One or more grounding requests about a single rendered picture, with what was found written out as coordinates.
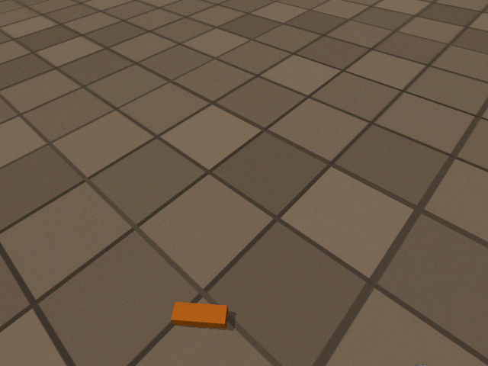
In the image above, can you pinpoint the carton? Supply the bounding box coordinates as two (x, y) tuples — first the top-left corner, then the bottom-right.
(171, 302), (229, 329)

